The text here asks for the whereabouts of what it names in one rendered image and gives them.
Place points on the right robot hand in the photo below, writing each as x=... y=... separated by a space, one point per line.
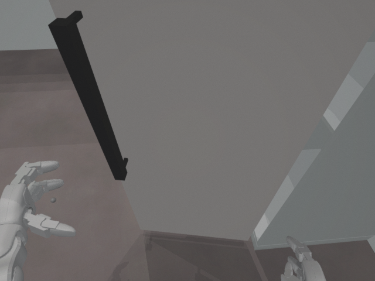
x=307 y=270

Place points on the fridge door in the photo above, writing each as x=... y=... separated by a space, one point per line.
x=212 y=101

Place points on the robot left forearm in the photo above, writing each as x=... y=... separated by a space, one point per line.
x=13 y=238

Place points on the handle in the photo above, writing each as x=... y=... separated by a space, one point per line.
x=67 y=37

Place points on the left robot hand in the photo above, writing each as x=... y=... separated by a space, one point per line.
x=17 y=197

